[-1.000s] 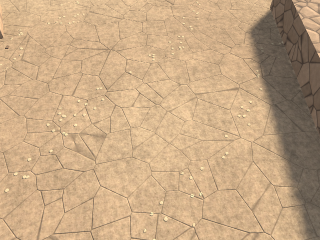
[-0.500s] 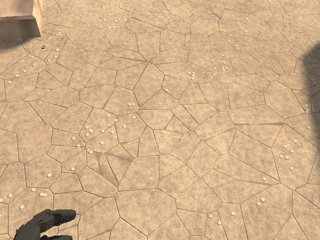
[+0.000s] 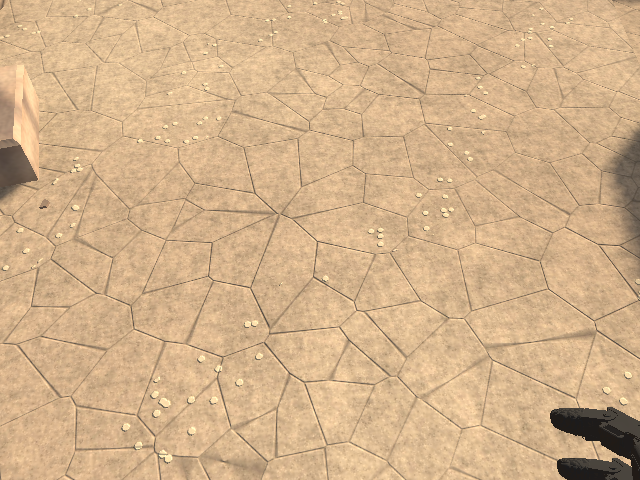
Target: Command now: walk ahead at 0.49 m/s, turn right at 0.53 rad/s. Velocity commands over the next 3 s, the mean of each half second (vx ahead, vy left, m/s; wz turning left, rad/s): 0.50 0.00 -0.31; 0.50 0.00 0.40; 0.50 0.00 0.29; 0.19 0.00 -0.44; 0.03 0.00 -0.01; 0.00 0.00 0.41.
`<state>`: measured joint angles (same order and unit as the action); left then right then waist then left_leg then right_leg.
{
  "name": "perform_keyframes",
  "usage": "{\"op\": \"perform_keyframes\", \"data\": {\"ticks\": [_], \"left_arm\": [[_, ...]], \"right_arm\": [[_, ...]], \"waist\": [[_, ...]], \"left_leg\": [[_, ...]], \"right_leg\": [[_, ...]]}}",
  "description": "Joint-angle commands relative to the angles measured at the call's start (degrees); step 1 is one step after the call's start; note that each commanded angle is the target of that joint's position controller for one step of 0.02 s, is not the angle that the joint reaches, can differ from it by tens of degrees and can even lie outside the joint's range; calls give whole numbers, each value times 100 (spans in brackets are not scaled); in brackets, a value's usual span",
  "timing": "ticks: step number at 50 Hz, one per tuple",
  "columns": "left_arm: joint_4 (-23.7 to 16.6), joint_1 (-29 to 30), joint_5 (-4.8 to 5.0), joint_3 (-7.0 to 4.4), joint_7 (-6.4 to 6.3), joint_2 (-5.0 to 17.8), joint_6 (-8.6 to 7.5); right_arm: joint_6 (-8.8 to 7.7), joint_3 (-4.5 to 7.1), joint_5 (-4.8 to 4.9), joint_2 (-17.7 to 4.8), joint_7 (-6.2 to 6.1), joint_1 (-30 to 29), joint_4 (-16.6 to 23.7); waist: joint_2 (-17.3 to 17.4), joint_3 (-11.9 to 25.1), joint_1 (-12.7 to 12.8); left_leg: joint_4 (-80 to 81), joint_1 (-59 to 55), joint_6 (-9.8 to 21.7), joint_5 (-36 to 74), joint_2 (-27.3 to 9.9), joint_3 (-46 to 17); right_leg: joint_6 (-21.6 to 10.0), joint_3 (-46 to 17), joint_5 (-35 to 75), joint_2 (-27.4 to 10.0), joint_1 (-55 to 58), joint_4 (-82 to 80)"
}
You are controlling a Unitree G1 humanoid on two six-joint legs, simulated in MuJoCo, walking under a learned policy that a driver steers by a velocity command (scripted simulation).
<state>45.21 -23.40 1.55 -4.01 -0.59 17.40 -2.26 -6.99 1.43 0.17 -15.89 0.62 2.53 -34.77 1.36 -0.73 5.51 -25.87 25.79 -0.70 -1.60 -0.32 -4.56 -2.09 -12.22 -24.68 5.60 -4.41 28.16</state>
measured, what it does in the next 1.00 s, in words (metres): walks ahead: right foot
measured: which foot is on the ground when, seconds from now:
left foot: down 0.00-0.50, up 0.52-1.00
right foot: down 0.00-0.00, up 0.02-0.46, down 0.48-1.00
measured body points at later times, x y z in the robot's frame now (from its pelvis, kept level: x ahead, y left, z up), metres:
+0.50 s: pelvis +0.25 -0.04 +0.00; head +0.29 -0.05 +0.45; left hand +0.54 +0.13 -0.06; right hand +0.18 -0.32 -0.13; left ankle +0.13 +0.13 -0.72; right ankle +0.35 -0.16 -0.73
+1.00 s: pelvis +0.51 -0.05 -0.01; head +0.54 -0.04 +0.44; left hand +0.50 +0.24 -0.13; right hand +0.75 -0.26 -0.09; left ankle +0.64 +0.06 -0.72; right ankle +0.35 -0.17 -0.72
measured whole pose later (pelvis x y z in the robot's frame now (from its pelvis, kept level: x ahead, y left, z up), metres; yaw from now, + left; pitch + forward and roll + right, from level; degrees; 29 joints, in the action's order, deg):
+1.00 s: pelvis +0.51 -0.05 -0.01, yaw +6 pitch +1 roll -2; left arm 48.8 -18.9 1.1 -4.6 -0.6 17.0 -2.7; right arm -1.4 2.5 1.3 -15.0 3.5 4.8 -37.6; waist 1.4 -2.5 3.9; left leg -35.6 31.7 4.9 -7.1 -2.7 3.2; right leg 2.3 16.4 -24.8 -1.8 6.5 18.8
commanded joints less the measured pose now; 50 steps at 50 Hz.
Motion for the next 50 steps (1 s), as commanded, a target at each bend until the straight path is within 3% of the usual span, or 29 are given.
{"op": "perform_keyframes", "data": {"ticks": [1,2,3,4,5,6,8,12,16,20,22,23,24,25,26,27,28,29,30,32,34,37,41,46,48,49,50], "left_arm": [[-649,-167,-29,92,3,-64,-113],[-697,-402,101,66,3,322,-141],[-641,-33,132,-49,-2,743,-102],[-701,405,60,-76,2,805,-68],[-777,635,-1,-87,13,735,-59],[-824,726,-4,-110,45,669,-31],[-866,722,19,-61,91,412,43],[-1007,1128,-76,56,122,142,44],[-1124,1855,-85,149,258,75,-87],[-1356,2458,-48,130,321,214,-159],[-1329,2222,-57,43,324,407,-205],[-1164,1656,-79,-58,298,568,-220],[-913,813,-114,-212,234,864,-210],[-772,-213,-202,-345,126,1373,-159],[-809,-140,-278,-317,123,1560,-128],[-790,-27,-208,-209,140,1034,-149],[-739,276,-134,-121,152,785,-176],[-721,627,-134,-59,178,577,-209],[-706,913,-165,-29,201,418,-247],[-629,1161,-230,-32,206,283,-359],[-498,1202,-237,-80,178,347,-448],[-317,1098,-256,-133,102,466,-459],[-170,909,-205,-195,27,698,-387],[53,552,-62,-283,3,918,-185],[40,626,-28,-326,-27,1084,-101],[19,673,-6,-346,-48,1163,-53],[-8,757,24,-343,-63,1184,-9]], "right_arm": [[-25,571,-182,-1582,-97,1927,13],[21,547,-89,-1368,-29,2073,-102],[44,427,-55,-889,-35,1763,-23],[79,365,-62,-693,-48,1526,-17],[98,329,-92,-602,-45,1310,-62],[93,300,-114,-516,-52,1184,-103],[41,314,-90,-515,-47,1168,-211],[-12,404,-31,-765,-13,1311,-495],[72,440,70,-977,-28,1414,-698],[191,471,186,-1155,-20,1878,-1013],[272,484,209,-1258,-39,1875,-1093],[301,467,223,-1264,-54,1788,-1110],[293,391,177,-1096,-64,1823,-1105],[258,206,-29,-643,-60,1843,-907],[168,80,83,-174,-55,2489,-839],[137,252,231,-844,-50,2114,-921],[140,311,288,-963,-40,1758,-784],[170,309,222,-884,-71,1579,-787],[222,331,148,-821,-86,1537,-789],[376,315,172,-585,-75,1763,-883],[476,299,161,-445,-83,1669,-824],[493,281,124,-376,-62,1289,-654],[452,190,106,-234,101,530,-384],[466,182,113,-296,272,-131,55],[497,266,106,-454,304,25,139],[522,353,108,-599,299,385,97],[541,496,122,-826,264,1103,-59]], "waist": [[1083,1830,-950],[1754,1886,-871],[992,1134,-973],[530,633,-980],[365,320,-872],[467,126,-763],[548,31,-671],[271,-79,-654],[195,-207,-851],[292,-346,-949],[383,-196,-685],[345,139,-314],[267,721,74],[-602,1675,401],[-1769,2282,-24],[-1063,1737,192],[-988,965,55],[-711,611,-134],[-766,342,-314],[-808,226,-567],[-602,42,-648],[-463,-153,-587],[-330,-394,-304],[-316,-560,-142],[-503,-274,-348],[-600,9,-585],[-561,404,-1015]], "left_leg": [[329,-4469,1214,-1389,-2078,-2756],[757,-4547,1549,-2575,-2540,-4285],[866,-3955,1347,-2771,-2273,-3521],[878,-3299,1157,-2122,-1975,-2512],[1014,-2745,1081,-1466,-1713,-1916],[1165,-2374,1034,-982,-1533,-1452],[1438,-1975,1082,-504,-1388,-904],[1719,-1997,1312,188,-1442,-334],[1780,-1990,1183,347,-1269,277],[1593,-2397,1090,584,-1503,146],[1155,-2567,977,1317,-1545,77],[489,-2426,840,2054,-1368,257],[-552,-1897,647,2078,-1061,458],[-2522,-589,360,-75,-645,702],[-4129,1105,113,-3335,179,216],[-4708,1606,110,-3164,-82,-312],[-4690,1880,159,-2643,-333,-176],[-4485,1690,143,-2159,-551,-93],[-4248,1485,115,-1784,-687,-99],[-4131,974,59,-1356,-794,-135],[-3946,1073,-15,-1089,-806,-178],[-3159,1386,-70,-345,-777,-229],[-1876,1262,32,445,-689,206],[-1130,1454,348,-111,-544,588],[-1075,903,558,-659,-208,917],[-1097,365,689,-940,25,1079],[-867,-622,867,-891,297,1178]], "right_leg": [[-7,232,-275,35,-2871,3172],[80,286,-952,-269,-3890,4289],[137,217,-406,-555,-4141,4703],[182,411,62,-743,-4058,4679],[208,454,377,-886,-3921,4441],[221,462,574,-1032,-3747,4218],[248,602,741,-1098,-3460,3948],[303,595,1254,-1092,-3553,2749],[232,1005,2265,-1018,-3093,1257],[43,1160,2031,-886,-2812,530],[-108,1252,1747,-718,-2237,182],[-233,1376,1916,-571,-1323,-102],[-374,1321,2089,-630,43,-36],[-747,-115,2376,-1996,1794,180],[-1488,-2527,1155,-3072,2707,-626],[-1371,-2414,516,-2898,2153,-949],[-1171,-1494,601,-2699,1526,-1059],[-1030,-912,952,-2425,868,-1240],[-957,-447,1308,-2222,352,-1445],[-918,203,1935,-2065,-215,-1802],[-952,689,2519,-2069,-388,-1994],[-915,1269,2828,-2013,-246,-2106],[-802,1868,2859,-2002,-32,-2192],[-641,2203,3536,-2265,928,-1760],[-506,2380,5289,-2257,1131,-1088],[-439,2455,6174,-2218,1145,-445],[-313,2580,6504,-2075,886,584]]}}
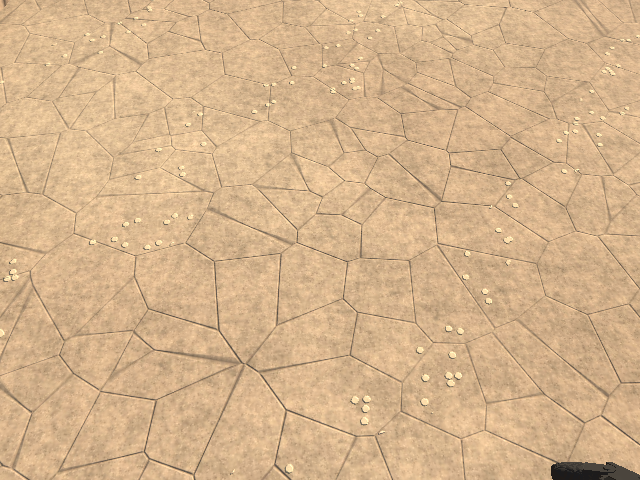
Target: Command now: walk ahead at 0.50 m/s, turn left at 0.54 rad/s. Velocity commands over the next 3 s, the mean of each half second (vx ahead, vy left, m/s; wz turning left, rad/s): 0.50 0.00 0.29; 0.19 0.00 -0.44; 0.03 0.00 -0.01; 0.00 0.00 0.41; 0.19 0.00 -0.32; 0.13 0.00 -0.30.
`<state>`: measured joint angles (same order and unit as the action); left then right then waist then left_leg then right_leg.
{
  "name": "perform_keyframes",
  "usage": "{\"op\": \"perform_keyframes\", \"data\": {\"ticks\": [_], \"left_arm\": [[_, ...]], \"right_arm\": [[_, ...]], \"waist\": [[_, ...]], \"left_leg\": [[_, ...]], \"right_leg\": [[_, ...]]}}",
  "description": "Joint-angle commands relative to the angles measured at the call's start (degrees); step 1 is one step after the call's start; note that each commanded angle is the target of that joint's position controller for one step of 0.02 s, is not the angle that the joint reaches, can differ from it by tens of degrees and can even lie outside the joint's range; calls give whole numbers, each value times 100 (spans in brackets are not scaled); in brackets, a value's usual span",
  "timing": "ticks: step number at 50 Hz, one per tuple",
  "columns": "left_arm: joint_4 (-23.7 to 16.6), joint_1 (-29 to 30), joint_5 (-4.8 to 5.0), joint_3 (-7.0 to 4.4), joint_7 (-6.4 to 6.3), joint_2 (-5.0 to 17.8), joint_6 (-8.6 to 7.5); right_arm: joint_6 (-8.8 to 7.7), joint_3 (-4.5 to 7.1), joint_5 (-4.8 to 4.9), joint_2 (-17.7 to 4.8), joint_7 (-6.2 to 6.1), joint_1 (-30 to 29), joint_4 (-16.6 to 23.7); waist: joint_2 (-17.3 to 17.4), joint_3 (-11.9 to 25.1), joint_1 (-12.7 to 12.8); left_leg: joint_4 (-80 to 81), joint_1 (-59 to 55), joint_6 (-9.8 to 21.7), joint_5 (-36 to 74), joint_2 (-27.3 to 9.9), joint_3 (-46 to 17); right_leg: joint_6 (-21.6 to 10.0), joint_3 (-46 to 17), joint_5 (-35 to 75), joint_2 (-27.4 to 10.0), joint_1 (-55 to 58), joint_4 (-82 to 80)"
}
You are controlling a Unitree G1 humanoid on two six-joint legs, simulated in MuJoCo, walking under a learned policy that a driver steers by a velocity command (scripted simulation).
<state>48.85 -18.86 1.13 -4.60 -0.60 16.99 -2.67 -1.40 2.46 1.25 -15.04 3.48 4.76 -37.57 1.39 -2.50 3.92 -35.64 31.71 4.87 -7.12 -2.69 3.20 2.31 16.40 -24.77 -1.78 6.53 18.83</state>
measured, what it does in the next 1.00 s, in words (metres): walks ahead: left foot, then right foot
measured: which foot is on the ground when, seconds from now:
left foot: up 0.00-0.00, down 0.02-0.56, up 0.58-1.00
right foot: down 0.00-0.04, up 0.06-0.52, down 0.54-1.00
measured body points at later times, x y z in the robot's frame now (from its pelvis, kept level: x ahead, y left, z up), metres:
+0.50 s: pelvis +0.28 +0.01 +0.01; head +0.31 +0.02 +0.46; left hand +0.45 +0.27 -0.08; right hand +0.38 -0.27 -0.10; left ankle +0.14 +0.09 -0.72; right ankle +0.46 -0.09 -0.70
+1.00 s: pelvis +0.46 +0.00 +0.02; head +0.49 -0.02 +0.47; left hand +0.62 +0.28 -0.08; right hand +0.60 -0.29 -0.08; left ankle +0.56 +0.15 -0.69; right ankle +0.46 -0.08 -0.72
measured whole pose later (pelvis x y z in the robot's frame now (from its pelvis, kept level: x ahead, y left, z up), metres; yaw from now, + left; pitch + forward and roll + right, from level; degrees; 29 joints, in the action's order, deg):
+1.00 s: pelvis +0.46 +0.00 +0.02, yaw -9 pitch +3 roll +1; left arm 39.7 -12.3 0.8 -3.8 -1.9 18.2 2.0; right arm -1.0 2.8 -0.3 -17.0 -1.9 7.0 -39.1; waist 0.9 -1.6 1.8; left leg -41.5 29.5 -5.7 -14.5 1.2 -8.4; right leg -4.0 -11.6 -11.8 8.4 -17.2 27.6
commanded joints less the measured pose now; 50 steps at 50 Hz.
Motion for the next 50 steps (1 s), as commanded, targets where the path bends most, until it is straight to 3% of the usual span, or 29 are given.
{"op": "perform_keyframes", "data": {"ticks": [1,2,3,4,5,6,7,8,11,15,18,23,25,26,27,28,29,30,31,32,33,34,36,39,42,46,50], "left_arm": [[-414,288,39,-221,-84,1102,15],[-711,-135,-206,9,-40,335,-84],[-828,25,-133,94,31,362,-319],[-1001,732,108,-27,97,807,-448],[-1078,893,132,6,102,753,-527],[-991,852,-6,-3,56,718,-548],[-935,750,-106,-48,34,781,-501],[-921,662,-137,-65,46,784,-426],[-947,723,-212,-14,30,559,-272],[-992,1352,-144,130,102,285,-269],[-1090,1819,-42,164,185,305,-310],[-1304,2110,0,145,354,447,-352],[-1245,1747,-24,102,402,533,-349],[-1109,1242,-78,18,395,671,-348],[-930,554,-131,-104,368,884,-350],[-888,-126,-177,-195,322,1309,-339],[-950,-77,-198,-219,339,1609,-326],[-1007,-187,-58,-124,332,1078,-271],[-1103,166,-36,-76,293,925,-219],[-1156,418,-26,-66,258,871,-157],[-1206,592,-26,-47,222,831,-100],[-1223,644,-89,-38,190,829,-71],[-1247,770,-120,-63,156,862,-28],[-1223,748,-77,-135,61,1047,55],[-1229,753,-5,-148,-60,1072,216],[-1274,748,-10,-153,-163,1052,380],[-1310,702,-54,-133,-168,975,451]], "right_arm": [[26,595,23,-1276,-119,1835,-25],[42,741,55,-1971,-225,1990,-76],[-76,637,5,-1837,-176,1994,184],[-167,507,-39,-1398,-130,1871,135],[-219,459,-30,-1244,-131,1620,121],[-230,408,-17,-1071,-147,1213,169],[-235,343,-65,-886,-174,933,265],[-236,325,-112,-852,-198,810,342],[-271,367,-81,-1005,-294,899,280],[-275,302,-87,-926,-385,1156,49],[-308,300,-94,-1042,-363,1422,-145],[-247,338,-90,-1121,-373,1628,-459],[-192,353,-106,-1162,-417,1414,-463],[-152,354,-129,-1194,-449,1264,-416],[-110,321,-141,-1151,-493,1157,-343],[-114,229,-270,-956,-556,1241,-151],[-210,63,-314,-399,-478,2100,-80],[-279,112,-249,-920,-413,1928,-206],[-304,153,-91,-1039,-377,1340,-29],[-303,143,-115,-1031,-409,978,43],[-269,176,-189,-1055,-451,747,115],[-200,190,-199,-1023,-472,802,164],[-88,157,-195,-842,-525,1062,109],[3,144,-236,-760,-617,1018,90],[65,158,-214,-731,-638,704,137],[33,171,-163,-701,-588,163,271],[-120,191,-137,-754,-500,56,268]], "waist": [[-317,1070,-1333],[1182,1419,-880],[966,2405,-910],[409,1802,-1127],[241,1149,-929],[-97,775,-653],[-10,608,-445],[119,575,-322],[77,474,-273],[309,298,-615],[355,114,-880],[281,-159,-921],[328,-8,-675],[346,368,-405],[187,848,-35],[-508,1570,125],[-1922,2245,-425],[-1078,2586,-61],[-778,1842,-17],[-214,1357,-76],[-26,963,-175],[-190,876,-360],[-505,846,-537],[-524,1010,-555],[-577,1094,-467],[-792,841,-288],[-958,854,-208]], "left_leg": [[401,-2845,548,-55,573,58],[641,-4792,1391,-461,-893,-2689],[1652,-5487,2087,-1322,-1693,-5234],[1939,-5163,1700,-1201,-1565,-4559],[1934,-4368,1487,-821,-1337,-3759],[1932,-3559,1287,-248,-1074,-3142],[2027,-2962,1192,316,-876,-2719],[2151,-2590,1189,613,-770,-2568],[2287,-2001,1227,1309,-574,-2070],[2375,-1963,843,1060,-317,-1298],[2479,-2171,772,437,-544,-1303],[2160,-3482,672,1090,-1124,-1301],[1673,-3648,480,2525,-1072,-1025],[1019,-3614,341,3791,-889,-816],[-69,-3361,112,4337,-554,-520],[-1799,-2223,-212,2552,-180,-293],[-3887,43,-690,-2651,968,-420],[-4349,346,-677,-2846,699,-1163],[-4313,668,-667,-2488,446,-1104],[-4043,673,-685,-2161,239,-960],[-3729,598,-728,-1953,122,-892],[-3472,254,-742,-1790,51,-919],[-3025,15,-868,-1723,90,-853],[-2344,-9,-1049,-1334,201,-808],[-1794,-25,-1131,-758,278,-904],[-1005,10,-1113,-559,381,-1073],[-281,-352,-1005,-845,445,-1073]], "right_leg": [[-516,-228,5650,-1104,-1184,2975],[-118,-336,1000,-222,-3734,5129],[-84,-1836,-1078,462,-4745,6131],[-208,-2218,-598,130,-5308,6186],[-317,-2157,-83,-109,-5321,5747],[-303,-2145,281,-339,-4998,5227],[-266,-2168,551,-483,-4577,4846],[-202,-2167,711,-516,-4274,4690],[81,-1992,1131,-426,-4091,4007],[175,-1820,2781,-360,-3934,2275],[34,-1753,3419,-281,-3837,1626],[-433,-1815,2493,-221,-4597,1231],[-625,-1701,2027,-15,-4117,1107],[-724,-1465,2075,261,-3354,1044],[-850,-1374,2663,439,-2323,855],[-1213,-2656,4356,-502,-739,1037],[-2408,-5293,5229,-1899,1175,846],[-2309,-5458,4729,-1776,1306,595],[-2107,-4640,4687,-1577,708,553],[-1933,-4155,4835,-1351,-7,463],[-1879,-3873,5037,-1190,-683,335],[-1827,-3718,5082,-1025,-1182,194],[-1843,-3509,5227,-853,-1631,62],[-1801,-3385,5268,-729,-1828,109],[-1543,-3495,4196,-554,-1873,161],[-1376,-3958,2639,-444,-1824,162],[-1405,-4288,3331,-565,-1474,569]]}}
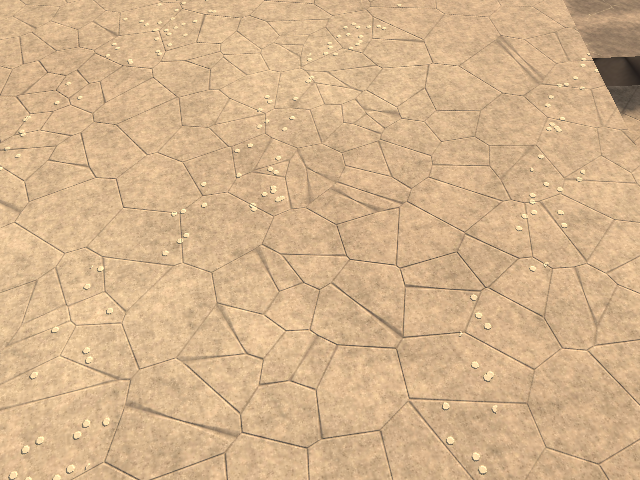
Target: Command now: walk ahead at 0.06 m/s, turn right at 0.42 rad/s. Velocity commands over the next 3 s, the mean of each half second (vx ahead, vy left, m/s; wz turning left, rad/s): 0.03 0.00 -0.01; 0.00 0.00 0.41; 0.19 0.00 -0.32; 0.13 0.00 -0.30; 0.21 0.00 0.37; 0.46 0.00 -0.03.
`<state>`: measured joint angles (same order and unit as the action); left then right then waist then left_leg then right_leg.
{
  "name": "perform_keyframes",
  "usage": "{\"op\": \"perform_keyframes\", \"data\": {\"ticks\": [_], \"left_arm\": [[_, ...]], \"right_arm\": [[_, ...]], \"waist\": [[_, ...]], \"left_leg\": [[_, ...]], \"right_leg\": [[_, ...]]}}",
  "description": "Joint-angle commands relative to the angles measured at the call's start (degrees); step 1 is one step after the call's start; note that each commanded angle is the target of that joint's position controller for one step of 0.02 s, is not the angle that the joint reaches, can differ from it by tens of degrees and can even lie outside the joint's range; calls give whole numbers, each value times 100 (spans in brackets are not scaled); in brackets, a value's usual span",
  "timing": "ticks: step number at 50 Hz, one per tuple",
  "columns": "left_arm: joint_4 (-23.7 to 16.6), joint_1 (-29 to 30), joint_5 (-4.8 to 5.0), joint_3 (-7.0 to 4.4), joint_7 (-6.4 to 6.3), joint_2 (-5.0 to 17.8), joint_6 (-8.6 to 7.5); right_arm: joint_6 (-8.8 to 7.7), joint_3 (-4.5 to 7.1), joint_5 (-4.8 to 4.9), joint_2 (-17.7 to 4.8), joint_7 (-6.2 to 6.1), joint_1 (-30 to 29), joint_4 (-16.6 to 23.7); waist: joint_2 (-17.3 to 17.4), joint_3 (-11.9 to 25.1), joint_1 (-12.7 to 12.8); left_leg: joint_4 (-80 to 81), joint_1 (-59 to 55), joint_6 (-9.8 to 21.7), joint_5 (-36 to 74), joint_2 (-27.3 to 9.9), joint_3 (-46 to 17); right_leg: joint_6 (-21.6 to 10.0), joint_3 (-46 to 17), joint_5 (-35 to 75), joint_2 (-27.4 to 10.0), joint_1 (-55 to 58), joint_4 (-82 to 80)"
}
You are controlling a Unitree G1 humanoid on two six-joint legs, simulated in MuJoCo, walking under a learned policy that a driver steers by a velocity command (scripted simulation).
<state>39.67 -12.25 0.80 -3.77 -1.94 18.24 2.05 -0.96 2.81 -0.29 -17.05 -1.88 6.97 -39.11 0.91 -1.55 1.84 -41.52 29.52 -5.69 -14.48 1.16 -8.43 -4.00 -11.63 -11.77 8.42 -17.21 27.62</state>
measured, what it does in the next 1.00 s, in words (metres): steps on the spot, turning left: left foot, then right foot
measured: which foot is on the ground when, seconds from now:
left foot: up 0.00-0.06, down 0.08-0.44, up 0.46-0.76, down 0.78-1.00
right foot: down 0.00-0.08, up 0.10-0.40, down 0.42-0.78, up 0.80-1.00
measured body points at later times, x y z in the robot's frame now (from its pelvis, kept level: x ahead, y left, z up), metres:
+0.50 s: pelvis +0.03 +0.01 +0.00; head +0.06 +0.01 +0.45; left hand +0.14 +0.30 -0.11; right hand +0.17 -0.27 -0.11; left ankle +0.05 +0.14 -0.72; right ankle +0.01 -0.11 -0.74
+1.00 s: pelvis +0.01 +0.06 +0.00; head +0.04 +0.10 +0.45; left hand +0.05 +0.38 -0.12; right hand +0.25 -0.15 -0.08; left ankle +0.00 +0.15 -0.74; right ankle +0.04 -0.09 -0.67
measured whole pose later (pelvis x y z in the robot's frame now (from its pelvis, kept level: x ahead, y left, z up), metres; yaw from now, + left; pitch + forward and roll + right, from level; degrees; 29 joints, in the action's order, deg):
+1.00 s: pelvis +0.01 +0.06 +0.00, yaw +16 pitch +1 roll -1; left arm 45.0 -9.4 0.2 -4.7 -2.1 19.0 1.9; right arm 0.3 2.3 -0.7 -15.5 -0.6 8.8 -37.6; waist -2.5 -3.5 0.5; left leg -25.1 14.2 3.5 -11.4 2.9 -1.7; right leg 4.8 -1.2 -21.8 -2.0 -26.4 57.4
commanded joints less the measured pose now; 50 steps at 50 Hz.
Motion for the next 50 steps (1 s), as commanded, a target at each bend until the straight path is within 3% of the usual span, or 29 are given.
{"op": "perform_keyframes", "data": {"ticks": [1,3,4,5,6,7,8,10,12,13,16,20,21,22,23,24,25,27,32,36,38,39,40,41,42,44,45,48,50], "left_arm": [[-403,54,-16,-195,-28,804,-12],[-432,211,42,-135,-24,688,5],[-416,60,5,-86,-16,545,-9],[-404,-370,-134,-9,9,313,-46],[-433,-425,-83,-50,9,475,-69],[-379,-334,-133,-144,2,859,-79],[-331,-166,-73,-219,-3,979,-51],[-206,-119,-74,-186,-42,727,82],[-149,-133,-106,-30,-2,228,112],[-173,21,-106,8,10,119,86],[-178,238,-2,-72,-3,327,29],[20,-89,-34,-163,-3,467,-62],[13,-249,-107,-217,-24,663,-74],[101,-236,-184,-342,-24,1101,-41],[23,-132,-254,-329,-3,990,-49],[-85,60,-323,-253,-28,766,-91],[-130,212,-301,-195,-63,630,-140],[-132,548,-109,-160,-82,524,-226],[23,302,-92,-246,-114,738,-91],[69,315,23,-331,-45,1010,-70],[148,308,118,-299,-2,898,-141],[262,-50,-3,-247,48,682,-196],[-25,39,-359,-79,86,237,-219],[-180,618,-227,-147,38,489,-232],[-155,680,-55,-204,14,664,-190],[53,514,-57,-255,-62,714,-110],[91,429,-91,-266,-76,717,-86],[286,59,-35,-185,-27,441,-60],[323,153,-61,-72,9,219,-54]], "right_arm": [[-201,164,23,-563,64,-113,400],[-270,182,27,-528,118,162,295],[-287,211,-35,-675,111,178,307],[-252,260,-148,-1054,72,58,434],[-185,246,-279,-953,80,189,290],[-184,188,-169,-704,108,306,282],[-176,187,-94,-690,109,339,254],[-155,118,-2,-568,118,93,230],[-88,40,-9,-409,172,-204,174],[-31,86,12,-511,179,-175,163],[94,262,69,-984,142,224,129],[153,279,220,-937,48,123,160],[128,248,189,-819,35,157,173],[87,197,172,-550,44,88,330],[59,200,129,-616,55,55,323],[57,314,122,-860,61,73,287],[107,396,145,-933,52,239,180],[259,375,138,-717,26,504,63],[303,199,183,-406,196,-7,447],[342,269,182,-637,331,169,562],[370,354,126,-732,298,612,441],[372,474,131,-1064,218,844,440],[355,602,75,-1806,124,917,628],[208,509,-108,-1548,219,1152,641],[92,439,-113,-1346,255,875,627],[44,323,52,-953,191,279,632],[57,273,69,-894,155,127,637],[33,82,-48,-430,90,-38,571],[13,14,-99,-279,82,-63,422]], "waist": [[-933,797,-8],[-922,762,-233],[-709,769,-184],[486,953,142],[1388,823,128],[1082,816,-99],[760,768,-177],[494,647,-104],[720,560,69],[932,517,-27],[1141,641,-304],[924,663,-91],[609,776,-57],[-766,577,-230],[-1378,456,-65],[-1318,358,-6],[-993,325,-114],[-802,172,-286],[-1080,293,40],[-1120,387,-26],[-852,441,-283],[-3,624,-291],[1819,705,-160],[1186,1150,-659],[724,817,-522],[407,510,-276],[484,490,-185],[587,703,-48],[630,607,-135]], "left_leg": [[572,-343,107,-98,62,138],[1827,-1179,316,868,0,279],[2144,-1810,517,1798,-437,-34],[2001,-2474,1056,3596,-1515,-1046],[1979,-2516,2033,4317,-2194,-1909],[2036,-2466,2326,4090,-2334,-2099],[1958,-2485,2181,3803,-2083,-1766],[1920,-2227,1832,3291,-1656,-1219],[2005,-1819,1549,2989,-1080,-651],[1978,-1836,1523,2965,-908,-588],[1935,-2287,1705,2622,-1033,-1151],[1857,-1736,1401,1661,-862,-1423],[1587,-1146,1153,1135,-702,-1229],[994,-435,796,173,-34,-284],[193,-92,542,-1064,298,267],[-1088,164,388,-1955,198,342],[-1903,254,307,-2019,141,259],[-2258,514,159,-1497,-20,185],[-865,26,27,-915,-253,809],[357,-827,289,-552,-177,1167],[1511,-1747,604,477,33,1249],[1862,-2682,868,1952,-329,520],[1790,-3497,1859,4485,-2005,-1790],[2056,-3090,2735,4061,-2429,-2374],[2156,-2835,2564,3464,-2162,-1799],[2178,-2460,1966,2448,-1586,-1066],[2213,-2197,1884,2501,-1422,-848],[2307,-2063,1813,2317,-1182,-261],[2388,-1953,1732,1684,-1084,-62]], "right_leg": [[-753,-1542,2338,-1588,964,-181],[-540,-1531,2254,-1375,837,63],[-300,-1407,1504,-1160,511,252],[31,-715,-488,-578,-16,1110],[390,-66,-2397,-70,-729,1793],[643,35,-2736,-285,-963,2747],[763,69,-2520,-310,-1120,3320],[947,14,-2072,-480,-1035,3509],[1050,525,-1770,-683,-414,2385],[1078,758,-1690,-658,-249,1791],[1018,841,-1232,-521,-110,867],[587,859,50,-589,902,-655],[354,558,421,-1108,1483,-599],[-158,-66,693,-1725,1402,-632],[-767,-793,1143,-2479,1262,-1017],[-1133,-1033,1829,-2937,1164,-1110],[-1139,-817,2271,-2884,1108,-1035],[-832,-131,2645,-2557,1254,-812],[-773,650,2759,-2352,1518,-720],[-669,770,2616,-2552,1335,-462],[-271,1106,1960,-2333,893,193],[197,1590,896,-1960,173,1194],[828,1850,-2605,-1096,-1557,2989],[844,893,-3035,-808,-1797,3979],[777,761,-2622,-983,-1882,4312],[741,713,-1744,-1191,-1789,3974],[789,758,-1420,-1158,-1510,3906],[900,868,-861,-1169,-838,3233],[925,880,-722,-1287,-386,2179]]}}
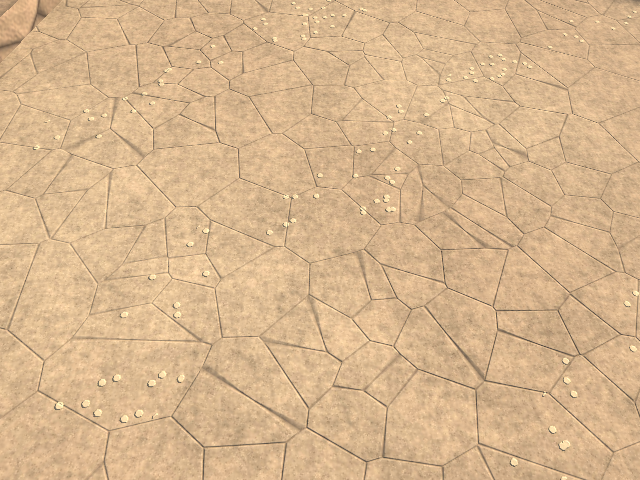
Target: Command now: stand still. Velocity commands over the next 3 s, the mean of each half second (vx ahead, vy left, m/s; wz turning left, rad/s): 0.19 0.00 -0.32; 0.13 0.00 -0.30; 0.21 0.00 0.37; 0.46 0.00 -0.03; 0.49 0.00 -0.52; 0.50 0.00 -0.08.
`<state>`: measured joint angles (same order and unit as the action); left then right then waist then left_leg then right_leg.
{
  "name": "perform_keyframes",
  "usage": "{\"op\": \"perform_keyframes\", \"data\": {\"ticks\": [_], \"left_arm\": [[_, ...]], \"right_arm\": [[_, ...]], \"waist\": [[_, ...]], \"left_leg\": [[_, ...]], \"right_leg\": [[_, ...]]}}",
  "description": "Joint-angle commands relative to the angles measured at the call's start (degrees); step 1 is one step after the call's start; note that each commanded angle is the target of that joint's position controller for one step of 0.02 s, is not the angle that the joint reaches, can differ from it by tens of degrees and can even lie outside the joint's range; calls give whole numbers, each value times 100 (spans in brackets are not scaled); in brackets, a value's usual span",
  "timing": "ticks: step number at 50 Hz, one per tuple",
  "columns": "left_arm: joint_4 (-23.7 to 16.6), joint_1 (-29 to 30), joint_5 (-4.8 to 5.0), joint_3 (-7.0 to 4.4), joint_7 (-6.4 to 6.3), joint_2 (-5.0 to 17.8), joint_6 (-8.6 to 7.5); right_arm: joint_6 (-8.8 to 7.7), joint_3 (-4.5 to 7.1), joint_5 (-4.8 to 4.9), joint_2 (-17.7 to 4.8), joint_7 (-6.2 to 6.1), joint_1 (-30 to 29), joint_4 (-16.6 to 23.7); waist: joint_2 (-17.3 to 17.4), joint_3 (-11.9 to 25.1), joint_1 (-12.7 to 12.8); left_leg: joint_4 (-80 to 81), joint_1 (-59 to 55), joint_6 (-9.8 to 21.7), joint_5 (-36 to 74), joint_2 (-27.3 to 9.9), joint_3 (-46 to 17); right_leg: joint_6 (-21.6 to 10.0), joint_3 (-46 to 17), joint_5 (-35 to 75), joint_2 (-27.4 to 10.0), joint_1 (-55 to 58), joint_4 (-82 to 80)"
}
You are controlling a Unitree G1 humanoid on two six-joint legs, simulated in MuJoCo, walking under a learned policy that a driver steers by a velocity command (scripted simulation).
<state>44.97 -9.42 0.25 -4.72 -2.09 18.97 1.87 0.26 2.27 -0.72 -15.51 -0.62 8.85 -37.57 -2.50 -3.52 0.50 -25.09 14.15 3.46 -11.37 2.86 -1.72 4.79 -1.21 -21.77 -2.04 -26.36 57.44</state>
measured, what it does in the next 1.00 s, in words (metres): walks ahead, turning right: right foot, then left foot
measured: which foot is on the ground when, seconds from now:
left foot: down 0.00-0.24, up 0.26-0.58, down 0.60-1.00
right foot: up 0.00-0.20, down 0.22-0.60, up 0.62-0.92, down 0.94-1.00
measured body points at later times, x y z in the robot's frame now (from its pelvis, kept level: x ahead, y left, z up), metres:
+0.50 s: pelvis +0.08 -0.01 +0.00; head +0.11 -0.04 +0.45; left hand +0.13 +0.27 -0.11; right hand +0.24 -0.31 -0.08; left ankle +0.21 +0.11 -0.71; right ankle -0.02 -0.12 -0.74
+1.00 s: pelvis +0.21 -0.02 -0.01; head +0.22 -0.03 +0.44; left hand +0.46 +0.15 -0.09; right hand +0.21 -0.30 -0.13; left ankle +0.25 +0.09 -0.74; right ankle +0.18 -0.14 -0.74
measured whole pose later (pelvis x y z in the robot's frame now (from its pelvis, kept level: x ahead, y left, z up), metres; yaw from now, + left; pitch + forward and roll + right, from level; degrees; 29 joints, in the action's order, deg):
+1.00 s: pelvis +0.21 -0.02 -0.01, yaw -23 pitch -1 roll +1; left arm 37.4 -8.9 -1.2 -1.6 -1.5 15.0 2.3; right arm -1.6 1.3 -0.4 -15.2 1.3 10.0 -47.4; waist 0.5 -2.8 -2.5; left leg -27.2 11.8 -0.2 -14.4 -0.2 2.4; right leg 0.2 -2.0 -12.2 -0.6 -15.0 28.5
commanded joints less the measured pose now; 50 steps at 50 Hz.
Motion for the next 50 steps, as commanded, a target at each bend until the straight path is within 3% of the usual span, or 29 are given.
{"op": "perform_keyframes", "data": {"ticks": [1,3,5,6,8,11,12,13,14,15,18,20,23,27,29,30,31,32,33,34,35,37,40,43,46,47,48,49,50], "left_arm": [[-224,-39,-13,59,46,116,-39],[-268,43,21,37,70,314,-44],[-311,32,66,-10,74,512,-57],[-308,-31,72,-14,75,515,-69],[-252,-249,65,21,87,407,-95],[-68,-783,123,17,127,340,-168],[81,-1182,117,-85,105,654,-211],[210,-1706,122,-183,123,947,-321],[154,-1732,18,-175,148,1027,-451],[56,-1465,-63,-120,129,848,-557],[-78,-1289,132,-70,88,602,-596],[-139,-1343,114,-65,40,551,-519],[-275,-1382,111,-140,6,752,-437],[-452,-1205,142,-227,-15,918,-302],[-605,-1024,139,-177,-22,669,-304],[-743,-1010,35,-70,-17,298,-307],[-959,-1660,35,103,-63,-302,-326],[-794,-2046,107,-22,-63,254,-312],[-699,-1752,137,-122,-58,588,-252],[-671,-1452,101,-141,-72,638,-189],[-704,-1256,42,-142,-89,587,-143],[-750,-1128,21,-73,-62,324,-79],[-901,-814,-39,72,-24,54,-68],[-954,-585,-17,88,35,178,-22],[-959,-495,-76,72,74,260,13],[-1046,-373,-150,84,48,328,9],[-1164,-330,-189,48,-10,667,16],[-1073,16,-221,102,13,512,-2],[-1203,338,-183,142,79,249,-55]], "right_arm": [[-108,79,-86,-495,-39,-206,183],[-86,136,-121,-730,-20,-154,41],[-44,203,-55,-948,-24,-231,-18],[-23,222,-9,-992,-39,-284,-36],[13,274,89,-1088,-84,-251,-74],[-32,249,142,-855,-105,-412,-40],[-97,208,132,-607,-83,-711,146],[-222,170,170,-391,-45,-1144,369],[-362,201,245,-502,-5,-1405,510],[-472,259,284,-631,57,-1191,437],[-642,298,110,-676,198,-1121,285],[-673,238,103,-463,276,-1238,283],[-667,179,154,-322,324,-1397,338],[-632,328,183,-701,230,-902,299],[-616,445,119,-934,134,-258,171],[-617,528,31,-1259,78,401,129],[-516,593,-137,-1811,71,650,80],[-480,490,-81,-1389,114,504,67],[-461,361,-12,-952,116,206,132],[-435,282,4,-728,126,-40,132],[-411,232,2,-607,137,-221,86],[-422,207,-59,-611,140,-333,-66],[-403,218,-13,-723,111,-499,-214],[-305,239,82,-904,112,-456,-322],[-247,132,171,-764,134,-455,-438],[-284,6,108,-473,173,-231,-550],[-322,-82,-68,-287,236,2,-565],[-287,-97,7,-184,214,416,-668],[-232,-54,4,-512,186,129,-715]], "waist": [[1027,715,-94],[1061,501,-201],[997,287,-197],[929,242,-152],[833,330,-99],[647,92,135],[-9,-19,226],[-893,-126,427],[-1238,-361,569],[-945,-352,346],[-336,-41,270],[-375,75,321],[-536,45,401],[-751,159,78],[-605,480,-291],[-38,1170,-541],[2029,1932,-174],[2045,1765,-15],[1460,1219,-39],[977,961,-29],[823,808,20],[920,710,122],[1013,840,130],[1031,974,35],[812,787,179],[548,761,145],[-172,867,-87],[-834,958,-432],[-555,587,-242]], "left_leg": [[809,-335,832,1016,-1276,-738],[889,-196,914,369,-1400,-900],[851,-180,971,79,-1549,-1094],[780,-221,970,146,-1600,-1136],[879,-221,899,-1180,-1607,-1177],[549,453,572,-2692,-1386,-990],[-235,1034,264,-2579,-892,-317],[-1791,1903,-175,-2081,-4,563],[-2659,2887,-204,-2408,152,118],[-3148,3127,-179,-2149,-138,-264],[-2717,3188,-244,-976,-403,-204],[-2022,2595,-430,-412,-278,6],[-1068,1659,-585,68,-90,148],[-397,309,-603,628,34,51],[51,-647,-380,955,-174,-19],[46,-1720,-65,1291,-1024,-715],[408,-2853,867,1897,-2581,-2966],[706,-2475,1194,1496,-2747,-3730],[633,-1974,1073,1497,-2482,-2887],[577,-1535,937,1871,-2152,-2053],[559,-1159,884,2306,-1940,-1584],[699,-515,894,2924,-1642,-909],[714,-336,1048,3311,-1616,-567],[698,-361,1053,2919,-1673,-556],[482,65,650,1300,-1415,-483],[425,464,258,552,-1210,-454],[-20,766,-122,-374,-769,-122],[158,22,-317,-860,-614,117],[167,-25,-431,-468,-575,95]], "right_leg": [[36,-119,260,-249,736,-1181],[-9,-13,121,-193,904,-1577],[-93,69,-4,-121,800,-1774],[-147,111,50,-91,790,-1922],[-351,355,250,37,979,-2259],[-991,180,-199,11,1501,-2802],[-1429,-765,-985,-469,1650,-3271],[-2042,-2621,-2049,-1238,2007,-4275],[-2402,-4007,-1801,-1823,2471,-4989],[-2314,-3807,-1332,-1809,2647,-4876],[-1878,-2664,141,-1278,3164,-4654],[-1733,-2057,702,-906,2883,-4624],[-1641,-1700,818,-686,2121,-4563],[-1280,-1892,1770,-656,1467,-3972],[-921,-1806,2116,-298,1227,-3123],[-672,-1467,1363,104,811,-1798],[-321,-788,-1488,878,-527,-45],[-183,-949,-1706,529,-901,992],[-141,-879,-1332,335,-1055,1398],[-107,-692,-1078,197,-960,1386],[-80,-652,-872,84,-817,1174],[-61,-486,-549,8,-153,506],[-44,-297,-255,-37,533,-901],[-108,-106,457,37,1151,-1893],[-393,-15,1516,140,2030,-3265],[-564,-467,2168,-200,2595,-3669],[-832,-1164,3254,-955,2993,-3606],[-1198,-1103,2092,-1080,2001,-3562],[-1028,-775,1270,-618,1752,-3553]]}}
Next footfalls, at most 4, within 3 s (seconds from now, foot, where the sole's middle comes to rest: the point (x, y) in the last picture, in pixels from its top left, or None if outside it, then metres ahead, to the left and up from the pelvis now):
0.22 right None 0.02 -0.13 -0.78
0.60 left None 0.29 0.08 -0.78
0.94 right None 0.22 -0.16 -0.78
1.38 left None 0.33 0.09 -0.78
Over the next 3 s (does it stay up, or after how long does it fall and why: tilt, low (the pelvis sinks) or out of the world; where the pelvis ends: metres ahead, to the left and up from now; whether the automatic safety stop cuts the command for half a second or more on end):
stays up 1.08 -0.20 0.00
